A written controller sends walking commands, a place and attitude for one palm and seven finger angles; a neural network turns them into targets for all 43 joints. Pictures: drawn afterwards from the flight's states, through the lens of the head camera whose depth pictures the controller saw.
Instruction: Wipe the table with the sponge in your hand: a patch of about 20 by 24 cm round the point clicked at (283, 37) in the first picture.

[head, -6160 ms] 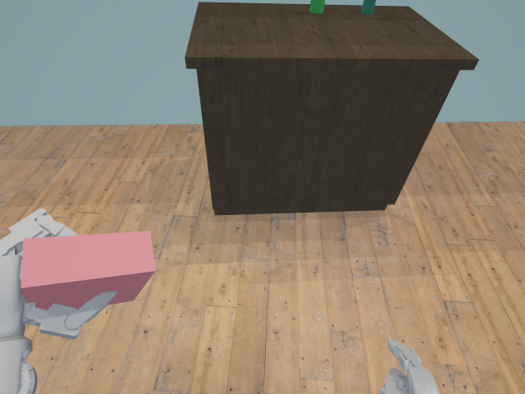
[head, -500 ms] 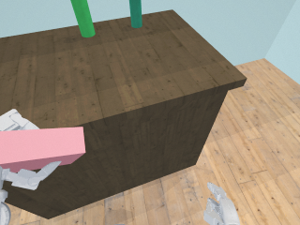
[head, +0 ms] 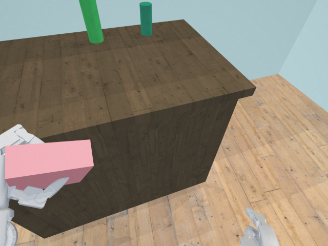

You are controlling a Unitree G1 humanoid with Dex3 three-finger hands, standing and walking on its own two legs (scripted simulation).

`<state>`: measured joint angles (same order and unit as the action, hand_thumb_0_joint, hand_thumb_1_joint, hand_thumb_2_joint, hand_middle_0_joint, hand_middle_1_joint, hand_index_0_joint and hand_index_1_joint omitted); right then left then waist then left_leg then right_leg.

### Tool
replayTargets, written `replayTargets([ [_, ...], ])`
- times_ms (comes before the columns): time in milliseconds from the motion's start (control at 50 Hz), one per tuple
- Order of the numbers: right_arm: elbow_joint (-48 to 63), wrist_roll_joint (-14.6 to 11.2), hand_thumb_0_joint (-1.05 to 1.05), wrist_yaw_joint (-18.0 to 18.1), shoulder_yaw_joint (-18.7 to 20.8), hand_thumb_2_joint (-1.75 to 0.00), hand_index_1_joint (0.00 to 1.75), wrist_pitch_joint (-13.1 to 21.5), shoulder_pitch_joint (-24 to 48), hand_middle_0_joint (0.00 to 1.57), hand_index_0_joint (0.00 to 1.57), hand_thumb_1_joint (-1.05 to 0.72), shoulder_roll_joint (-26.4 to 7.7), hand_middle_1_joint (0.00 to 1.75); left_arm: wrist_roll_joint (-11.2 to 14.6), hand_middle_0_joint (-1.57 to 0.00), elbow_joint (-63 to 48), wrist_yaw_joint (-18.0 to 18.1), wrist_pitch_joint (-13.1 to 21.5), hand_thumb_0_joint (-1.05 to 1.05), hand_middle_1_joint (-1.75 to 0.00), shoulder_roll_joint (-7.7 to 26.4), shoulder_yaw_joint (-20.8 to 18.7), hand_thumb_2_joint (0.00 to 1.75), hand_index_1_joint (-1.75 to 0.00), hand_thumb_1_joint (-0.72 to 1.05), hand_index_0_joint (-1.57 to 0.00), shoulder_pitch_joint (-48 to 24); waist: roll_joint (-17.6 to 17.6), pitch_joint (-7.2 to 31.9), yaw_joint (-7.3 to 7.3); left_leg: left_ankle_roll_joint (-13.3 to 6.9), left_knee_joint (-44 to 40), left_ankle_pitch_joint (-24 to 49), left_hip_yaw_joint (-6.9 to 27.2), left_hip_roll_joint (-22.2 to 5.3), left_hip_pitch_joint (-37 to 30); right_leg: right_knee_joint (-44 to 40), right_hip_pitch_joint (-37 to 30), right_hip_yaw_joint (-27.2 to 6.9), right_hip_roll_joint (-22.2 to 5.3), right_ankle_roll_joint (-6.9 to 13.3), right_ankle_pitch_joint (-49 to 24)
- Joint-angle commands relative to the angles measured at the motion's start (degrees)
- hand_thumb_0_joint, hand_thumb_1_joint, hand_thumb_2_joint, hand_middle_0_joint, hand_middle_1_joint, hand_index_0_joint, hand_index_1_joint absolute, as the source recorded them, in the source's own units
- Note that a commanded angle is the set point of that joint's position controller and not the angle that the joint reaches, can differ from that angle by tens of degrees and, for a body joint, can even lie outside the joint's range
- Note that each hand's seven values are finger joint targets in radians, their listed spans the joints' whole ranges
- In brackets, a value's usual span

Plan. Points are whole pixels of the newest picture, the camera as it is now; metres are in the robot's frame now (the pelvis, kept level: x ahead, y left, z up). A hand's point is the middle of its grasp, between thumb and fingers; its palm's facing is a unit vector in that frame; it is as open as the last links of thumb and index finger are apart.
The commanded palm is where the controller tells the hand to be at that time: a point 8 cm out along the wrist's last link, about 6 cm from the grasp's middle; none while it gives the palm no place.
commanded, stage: come to a stop and stand still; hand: left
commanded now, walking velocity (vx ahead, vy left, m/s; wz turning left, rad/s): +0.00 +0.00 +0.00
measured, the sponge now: (62, 166) +0.22 +0.21 +0.15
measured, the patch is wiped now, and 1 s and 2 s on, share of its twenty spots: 0.00 0.00 0.00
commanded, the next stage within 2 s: look again from close up in 0.42 s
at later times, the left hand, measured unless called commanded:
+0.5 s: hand (32, 168) +0.21 +0.26 +0.16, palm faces +0.41 -0.83 -0.38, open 8.9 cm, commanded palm +0.16 +0.30 +0.18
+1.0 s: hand (29, 138) +0.27 +0.29 +0.16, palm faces +0.40 -0.85 -0.35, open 8.9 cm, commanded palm +0.20 +0.32 +0.18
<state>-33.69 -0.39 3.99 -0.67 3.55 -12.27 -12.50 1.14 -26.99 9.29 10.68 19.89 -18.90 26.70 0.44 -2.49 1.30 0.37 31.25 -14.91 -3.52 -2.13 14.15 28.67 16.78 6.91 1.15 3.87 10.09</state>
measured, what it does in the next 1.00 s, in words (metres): shifts its weight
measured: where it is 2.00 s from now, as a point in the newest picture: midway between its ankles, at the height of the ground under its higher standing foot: outside the picture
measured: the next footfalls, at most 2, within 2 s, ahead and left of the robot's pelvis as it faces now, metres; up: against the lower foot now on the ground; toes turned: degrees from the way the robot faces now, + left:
left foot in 1.52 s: +0.13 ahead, +0.17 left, +0.00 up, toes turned +0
right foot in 1.82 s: +0.20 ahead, +0.01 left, +0.00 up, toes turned -3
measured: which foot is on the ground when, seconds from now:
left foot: down 0.00-1.00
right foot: down 0.00-1.00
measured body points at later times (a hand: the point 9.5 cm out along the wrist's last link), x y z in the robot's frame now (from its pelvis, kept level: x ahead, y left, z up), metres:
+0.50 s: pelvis +0.00 +0.02 +0.00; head +0.00 +0.01 +0.45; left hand +0.18 +0.30 +0.18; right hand +0.15 -0.21 -0.09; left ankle +0.02 +0.12 -0.73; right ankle +0.07 -0.07 -0.73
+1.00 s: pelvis +0.03 +0.04 +0.01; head +0.06 +0.06 +0.45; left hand +0.24 +0.33 +0.18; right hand +0.20 -0.18 -0.07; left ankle +0.02 +0.12 -0.73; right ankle +0.07 -0.07 -0.73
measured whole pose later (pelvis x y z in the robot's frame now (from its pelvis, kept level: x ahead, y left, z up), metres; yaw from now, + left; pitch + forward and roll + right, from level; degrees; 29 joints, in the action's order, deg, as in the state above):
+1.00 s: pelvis +0.03 +0.04 +0.01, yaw -1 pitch -1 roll -1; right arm -33.3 0.4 0.9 -2.3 9.2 -13.6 -11.7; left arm 1.3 -24.0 6.5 12.1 20.4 -20.7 20.3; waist 2.0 -3.7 2.0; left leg -2.6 28.2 -16.4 -4.7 0.1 11.0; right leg 25.0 13.8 3.2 0.7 1.0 10.2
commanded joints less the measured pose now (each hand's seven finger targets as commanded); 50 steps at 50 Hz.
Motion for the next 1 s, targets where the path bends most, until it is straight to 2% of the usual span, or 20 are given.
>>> replayTargets([
  [0, 7.54, 0.24, 0.00, -0.11, 1.94, -0.90, 0.30, 2.56, 4.14, 0.20, 0.20, -0.90, -5.04, 0.30, 0.41, -1.20, -11.52, 0.91, 2.24, 0.00, -1.60, 9.20, -4.67, 1.30, -1.60, 0.10, -1.20, -5.80, 3.33, 4.78, -1.27, -0.74, 2.13, -7.60, 2.30, -0.36, 1.62, -17.21, 0.92, -19.80, -13.68, -0.80, 21.04],
  [80, 7.51, 0.60, 0.00, 0.09, 1.27, -0.90, 0.30, 1.87, 4.76, 0.20, 0.20, -0.90, -4.78, 0.30, 0.56, -1.20, -12.06, 1.34, 1.72, 0.00, -1.60, 10.07, -5.68, 1.30, -1.60, 0.10, -1.20, -4.48, 2.85, 5.28, -1.26, -1.36, -1.89, -5.03, 4.22, -1.03, -0.55, -15.64, 1.16, -15.52, -12.10, -0.85, 20.53],
  [160, 8.42, 0.59, 0.00, 0.48, 0.90, -0.90, 0.30, 1.78, 5.41, 0.20, 0.20, -0.90, -5.30, 0.30, 0.30, -1.20, -13.54, 1.16, 2.18, 0.00, -1.60, 10.14, -5.98, 1.30, -1.60, 0.10, -1.20, -3.95, -5.39, 2.76, -0.82, -2.26, -13.13, -11.20, 8.39, -5.18, 6.44, -10.06, -3.98, -10.62, -6.16, -3.29, 17.72],
  [240, 8.37, 0.37, 0.00, 0.61, 1.03, -0.90, 0.30, 2.68, 5.20, 0.20, 0.20, -0.90, -5.29, 0.30, -0.02, -1.20, -12.89, 1.05, 2.86, 0.00, -1.60, 8.92, -5.38, 1.30, -1.60, 0.10, -1.20, -4.94, -6.80, 4.66, -0.69, -2.72, -15.90, -6.02, 10.54, -7.88, 9.60, -2.96, -11.44, -7.03, -3.36, -4.12, 2.81],
  [300, 7.83, 0.31, 0.00, 0.36, 1.09, -0.90, 0.30, 3.24, 4.82, 0.20, 0.20, -0.90, -5.33, 0.30, -0.19, -1.20, -11.15, 0.81, 2.94, 0.00, -1.60, 8.42, -5.30, 1.30, -1.60, 0.10, -1.20, -3.23, -6.67, 6.81, -0.46, -2.46, -14.43, -4.21, 8.58, -7.55, 10.14, -1.77, -13.60, -7.59, -3.89, -4.28, -0.33],
  [380, 7.37, 0.20, 0.00, 0.10, 1.43, -0.90, 0.30, 3.55, 4.36, 0.20, 0.20, -0.90, -5.45, 0.30, -0.17, -1.20, -10.63, 0.64, 3.01, 0.00, -1.60, 8.02, -4.69, 1.30, -1.60, 0.10, -1.20, -4.42, -0.71, 4.67, -0.65, -1.76, -11.10, -8.06, 6.50, -4.98, 9.68, -6.28, -9.66, -11.09, -5.66, -3.64, 4.21],
  [480, 6.77, 0.59, 0.00, 0.16, 1.44, -0.90, 0.30, 3.36, 4.43, 0.20, 0.20, -0.90, -5.04, 0.30, 0.02, -1.20, -11.54, 1.08, 2.99, 0.00, -1.60, 9.33, -5.25, 1.30, -1.60, 0.10, -1.20, -5.51, -0.18, 5.33, -1.09, -1.20, -5.71, -6.39, 4.61, -2.01, 3.39, -12.29, -3.08, -15.40, -9.28, -1.78, 12.70],
  [500, 4.27, 2.62, 0.00, 0.08, 2.82, -0.90, 0.30, 6.96, -3.36, 0.20, 0.20, -0.90, -5.27, 0.30, -7.32, -1.20, -23.24, 0.37, 7.62, 0.00, -1.60, 56.19, -38.72, 1.30, -1.60, 0.10, -1.20, -64.31, 10.81, -2.01, -0.04, -0.71, 1.14, 0.53, 0.91, 0.64, 5.52, -16.13, 3.45, -14.90, -7.01, -7.27, 0.03],
  [520, 2.77, -0.24, 0.00, 0.04, 1.37, -0.90, 0.30, 7.32, 1.56, 0.20, 0.20, -0.90, -3.17, 0.30, -2.81, -1.20, -5.55, -0.88, 7.01, 0.00, -1.60, 39.14, -27.35, 1.30, -1.60, 0.10, -1.20, -54.53, -0.40, 8.33, -0.89, -1.23, -0.23, -0.06, 3.85, -2.15, -1.64, -9.49, 1.00, -13.35, -14.50, 1.08, 3.94],
  [540, 3.29, 0.67, 0.00, -0.35, 1.65, -0.90, 0.30, 8.26, 1.64, 0.20, 0.20, -0.90, -2.80, 0.30, -1.02, -1.20, 11.39, -2.85, 5.78, 0.00, -1.60, 19.53, -14.58, 1.30, -1.60, 0.10, -1.20, -33.75, -4.22, 12.15, -0.58, -0.61, -3.44, 0.15, 2.87, -0.41, -6.27, -6.02, 0.15, -15.21, -9.74, 1.77, 1.69],
  [580, 7.50, -1.12, 0.00, -2.49, 2.21, -0.90, 0.30, 8.17, 2.61, 0.20, 0.20, -0.90, -5.00, 0.30, 2.01, -1.20, 7.62, -4.77, 6.04, 0.00, -1.60, 7.68, -4.16, 1.30, -1.60, 0.10, -1.20, -13.87, -10.82, 8.07, 1.09, -1.72, -8.17, -4.64, 3.13, -1.05, -0.97, -7.57, -4.07, -14.02, -7.90, -2.70, 8.62],
  [620, 9.95, -2.02, 0.00, -4.58, 2.28, -0.90, 0.30, 7.94, 3.88, 0.20, 0.20, -0.90, -5.20, 0.30, 1.99, -1.20, -0.18, -4.91, 5.23, 0.00, -1.60, 3.17, 0.08, 1.30, -1.60, 0.10, -1.20, -5.69, -9.74, 5.63, 1.64, -2.99, -12.45, -8.76, 4.77, -3.11, 5.19, -4.21, -8.71, -10.92, -5.08, -3.98, 8.40],
  [700, 11.30, -1.52, 0.00, -3.91, 1.92, -0.90, 0.30, 7.69, 3.58, 0.20, 0.20, -0.90, -5.69, 0.30, 0.52, -1.20, -5.12, -2.86, 4.06, 0.00, -1.60, 11.77, -8.15, 1.30, -1.60, 0.10, -1.20, -4.56, 8.26, 5.01, 1.59, -2.50, -11.90, -10.08, 4.29, -2.93, 7.35, -7.66, -9.04, -10.48, -3.72, -3.83, 10.88],
  [720, 11.28, -1.03, 0.00, -3.31, 1.94, -0.90, 0.30, 7.44, 3.80, 0.20, 0.20, -0.90, -6.14, 0.30, 0.58, -1.20, -6.78, -2.18, 4.04, 0.00, -1.60, 16.28, -12.42, 1.30, -1.60, 0.10, -1.20, -7.02, 7.92, 4.72, 1.25, -1.91, -10.69, -7.98, 3.04, -1.79, 4.73, -9.99, -6.50, -11.62, -4.04, -3.50, 12.61],
  [760, 11.72, -0.39, 0.00, -2.52, 1.41, -0.90, 0.30, 7.71, 4.08, 0.20, 0.20, -0.90, -5.25, 0.30, 0.85, -1.20, -7.65, -2.44, 4.63, 0.00, -1.60, 14.03, -11.48, 1.30, -1.60, 0.10, -1.20, -9.65, 6.05, 5.70, 0.58, -2.12, -8.91, -5.42, 2.92, -0.94, 2.28, -11.65, -4.90, -13.37, -5.43, -2.70, 13.52],
  [800, 11.08, 0.16, 0.00, -2.10, 1.43, -0.90, 0.30, 8.30, 4.07, 0.20, 0.20, -0.90, -5.44, 0.30, 0.65, -1.20, -10.51, -2.28, 5.52, 0.00, -1.60, 13.74, -10.96, 1.30, -1.60, 0.10, -1.20, -12.92, -2.14, 6.68, 0.20, -2.19, -9.06, -2.98, 3.17, -0.77, 0.55, -10.88, -5.43, -14.14, -5.42, -2.01, 9.82],
  [820, 11.07, 0.46, 0.00, -1.98, 1.27, -0.90, 0.30, 8.57, 4.86, 0.20, 0.20, -0.90, -5.54, 0.30, 0.55, -1.20, -13.85, -2.03, 5.86, 0.00, -1.60, 15.33, -11.59, 1.30, -1.60, 0.10, -1.20, -16.11, -6.24, 6.97, 0.08, -1.95, -10.00, -1.05, 3.39, -1.16, -0.78, -9.27, -5.69, -13.35, -4.66, -1.95, 6.02],
  [860, 10.56, 0.49, 0.00, -2.07, 1.05, -0.90, 0.30, 9.28, 4.21, 0.20, 0.20, -0.90, -5.27, 0.30, 0.53, -1.20, -12.52, -1.98, 6.00, 0.00, -1.60, 12.32, -9.15, 1.30, -1.60, 0.10, -1.20, -15.27, -9.07, 9.18, 0.33, -1.77, -10.38, 2.96, 3.65, -1.64, -0.69, -6.43, -9.84, -10.92, -4.00, -2.06, -2.08],
  [940, 10.11, 0.72, 0.00, -2.66, 1.31, -0.90, 0.30, 9.40, 4.38, 0.20, 0.20, -0.90, -5.63, 0.30, 0.68, -1.20, -11.83, -1.96, 5.71, 0.00, -1.60, 9.95, -6.88, 1.30, -1.60, 0.10, -1.20, -11.37, -5.59, 11.94, 0.26, -0.72, -7.63, 14.15, 3.25, -1.20, -3.19, -4.65, -12.60, -8.64, -4.02, -2.13, -13.82],
  [980, 10.00, 0.74, 0.00, -2.95, 1.78, -0.90, 0.30, 8.56, 4.21, 0.20, 0.20, -0.90, -6.01, 0.30, 1.04, -1.20, -9.68, -2.01, 5.17, 0.00, -1.60, 8.55, -5.85, 1.30, -1.60, 0.10, -1.20, -7.93, -2.17, 11.90, 0.04, -0.86, -6.75, 11.71, 3.15, -0.78, -2.32, -4.51, -12.70, -9.02, -4.40, -1.76, -12.16],
])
